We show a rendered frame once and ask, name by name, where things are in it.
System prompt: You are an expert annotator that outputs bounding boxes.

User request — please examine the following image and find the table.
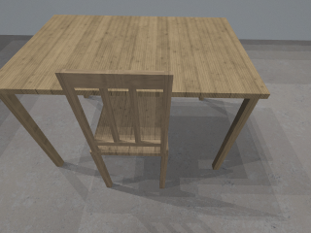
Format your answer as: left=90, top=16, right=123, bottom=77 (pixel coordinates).
left=0, top=15, right=270, bottom=170

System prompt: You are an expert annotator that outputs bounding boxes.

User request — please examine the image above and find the chair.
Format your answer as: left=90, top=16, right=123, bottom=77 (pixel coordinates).
left=54, top=69, right=174, bottom=189

